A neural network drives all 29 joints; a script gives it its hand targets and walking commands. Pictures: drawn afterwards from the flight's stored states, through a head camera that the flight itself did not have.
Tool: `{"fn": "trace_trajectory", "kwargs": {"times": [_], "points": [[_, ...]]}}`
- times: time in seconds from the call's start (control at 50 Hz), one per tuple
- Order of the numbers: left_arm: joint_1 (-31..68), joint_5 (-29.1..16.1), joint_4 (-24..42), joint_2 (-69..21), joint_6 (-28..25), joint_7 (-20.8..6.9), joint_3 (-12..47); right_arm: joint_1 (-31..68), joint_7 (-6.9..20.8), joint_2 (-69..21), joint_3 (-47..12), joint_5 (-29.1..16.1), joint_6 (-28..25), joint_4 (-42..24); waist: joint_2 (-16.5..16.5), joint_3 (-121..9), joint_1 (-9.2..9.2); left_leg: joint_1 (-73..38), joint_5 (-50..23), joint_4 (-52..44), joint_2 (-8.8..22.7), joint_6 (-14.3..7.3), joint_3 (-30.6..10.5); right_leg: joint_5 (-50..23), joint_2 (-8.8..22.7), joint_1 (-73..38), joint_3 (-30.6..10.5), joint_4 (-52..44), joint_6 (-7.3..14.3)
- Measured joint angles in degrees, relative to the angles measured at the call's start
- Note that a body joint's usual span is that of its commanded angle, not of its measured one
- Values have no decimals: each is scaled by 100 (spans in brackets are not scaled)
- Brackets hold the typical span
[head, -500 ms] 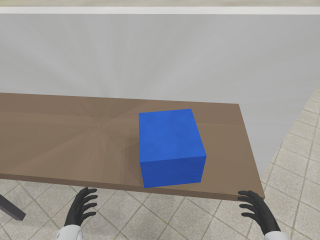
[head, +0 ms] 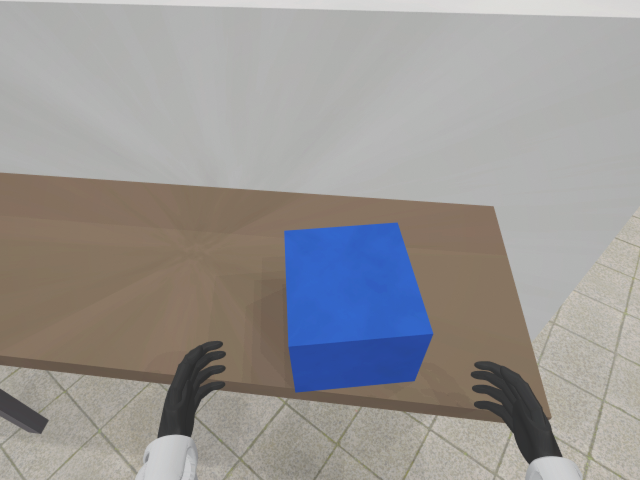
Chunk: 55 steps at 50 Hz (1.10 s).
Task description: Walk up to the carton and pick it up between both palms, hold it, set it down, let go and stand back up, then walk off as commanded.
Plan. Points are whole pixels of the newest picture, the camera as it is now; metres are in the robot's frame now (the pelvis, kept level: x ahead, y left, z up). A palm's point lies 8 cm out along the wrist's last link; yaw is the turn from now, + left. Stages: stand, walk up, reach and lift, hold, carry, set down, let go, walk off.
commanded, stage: reach and lift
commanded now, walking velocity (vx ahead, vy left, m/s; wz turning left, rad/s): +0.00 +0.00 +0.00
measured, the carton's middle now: (348, 304) +0.41 -0.01 -0.06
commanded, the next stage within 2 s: none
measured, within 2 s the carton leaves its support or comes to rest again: neither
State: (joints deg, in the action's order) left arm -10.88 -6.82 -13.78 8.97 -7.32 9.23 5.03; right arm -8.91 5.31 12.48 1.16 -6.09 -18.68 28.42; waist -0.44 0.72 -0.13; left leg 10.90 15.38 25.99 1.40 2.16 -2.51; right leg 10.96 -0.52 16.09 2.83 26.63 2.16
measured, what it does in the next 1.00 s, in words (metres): stands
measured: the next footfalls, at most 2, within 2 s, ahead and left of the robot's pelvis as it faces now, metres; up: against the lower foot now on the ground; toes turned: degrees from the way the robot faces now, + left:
none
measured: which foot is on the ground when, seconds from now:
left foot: down 0.00-1.00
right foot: down 0.00-1.00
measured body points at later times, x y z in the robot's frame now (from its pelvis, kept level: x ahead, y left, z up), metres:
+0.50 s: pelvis +0.00 +0.00 +0.00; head +0.00 +0.01 +0.45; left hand +0.28 +0.18 +0.03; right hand +0.26 -0.23 +0.00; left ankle -0.02 +0.15 -0.74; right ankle +0.03 -0.10 -0.74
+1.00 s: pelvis +0.01 +0.01 +0.00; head +0.02 +0.01 +0.45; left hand +0.34 +0.18 +0.05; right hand +0.35 -0.21 +0.05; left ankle -0.02 +0.15 -0.74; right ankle +0.03 -0.10 -0.74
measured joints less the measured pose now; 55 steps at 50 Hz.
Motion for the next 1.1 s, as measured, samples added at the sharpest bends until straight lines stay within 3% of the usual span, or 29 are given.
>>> {"fn": "trace_trajectory", "kwargs": {"times": [0.14,0.32,0.52,0.68,0.98,1.1], "points": [[-32,30,70,-28,47,24,-1,1,-1,3,7,-99,-20,-19,0,-14,0,-1,1,-12,0,1,0,-56,0,-45,0,-105,-26],[153,29,160,-61,622,249,18,82,16,43,211,-160,517,-147,0,-198,1,0,-3,-13,-1,1,3,-69,0,-47,-3,-114,-26],[1278,-58,-107,-156,1246,361,28,809,90,100,330,-161,1158,-151,0,-198,1,-2,-6,-19,0,1,3,-67,0,-46,-3,-114,-29],[1875,-17,-367,-219,1686,273,-10,1536,72,265,146,-202,1378,-154,0,-192,-1,-16,28,-64,1,1,3,-9,0,-47,-3,-126,-41],[2239,82,-290,-230,2034,221,-267,2380,-36,336,58,-366,1507,426,1,-156,-1,-17,15,-122,1,1,3,-26,0,-47,-4,-181,-52],[3018,82,-824,-231,2228,244,-330,2961,-36,344,75,-370,1776,955,6,-152,1,-16,-24,-122,1,1,3,-65,-1,-47,-4,-181,-51]]}}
